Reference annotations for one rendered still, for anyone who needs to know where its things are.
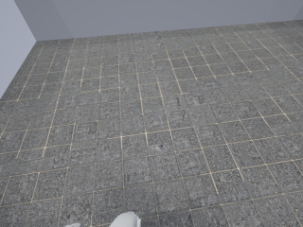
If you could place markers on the robot left thigh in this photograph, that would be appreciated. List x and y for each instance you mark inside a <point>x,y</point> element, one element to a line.
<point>126,220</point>

